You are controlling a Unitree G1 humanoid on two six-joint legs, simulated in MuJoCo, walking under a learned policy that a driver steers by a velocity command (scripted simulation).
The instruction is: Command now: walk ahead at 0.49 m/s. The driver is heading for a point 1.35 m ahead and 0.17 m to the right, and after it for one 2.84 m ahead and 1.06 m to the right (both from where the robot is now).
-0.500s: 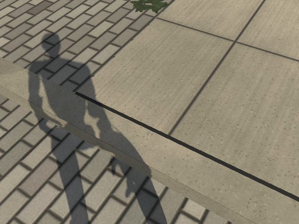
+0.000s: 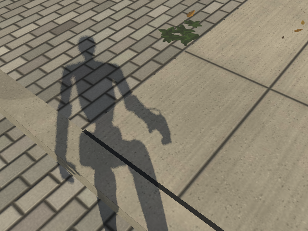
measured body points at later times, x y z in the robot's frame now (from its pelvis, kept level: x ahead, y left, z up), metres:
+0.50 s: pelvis +0.29 +0.05 -0.01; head +0.30 +0.06 +0.44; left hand +0.44 +0.26 -0.12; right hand +0.20 -0.16 -0.16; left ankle +0.25 +0.13 -0.75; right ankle +0.34 -0.08 -0.46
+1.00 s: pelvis +0.55 -0.01 +0.11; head +0.55 -0.03 +0.56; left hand +0.52 +0.21 -0.04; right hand +0.72 -0.24 -0.01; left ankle +0.63 +0.17 -0.51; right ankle +0.55 -0.07 -0.64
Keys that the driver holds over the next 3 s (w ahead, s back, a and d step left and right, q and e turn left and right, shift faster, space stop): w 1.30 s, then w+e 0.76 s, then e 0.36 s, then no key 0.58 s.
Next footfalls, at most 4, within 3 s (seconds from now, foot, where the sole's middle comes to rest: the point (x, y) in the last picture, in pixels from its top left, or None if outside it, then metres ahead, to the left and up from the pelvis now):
0.20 left None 0.29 0.14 -0.78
0.70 right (195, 208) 0.59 -0.08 -0.67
1.34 left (148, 141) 0.92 0.14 -0.67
1.90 right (200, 102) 1.20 -0.12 -0.67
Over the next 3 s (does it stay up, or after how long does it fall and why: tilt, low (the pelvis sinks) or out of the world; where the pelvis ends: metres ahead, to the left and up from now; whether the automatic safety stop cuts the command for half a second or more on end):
stays up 1.34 -0.12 0.10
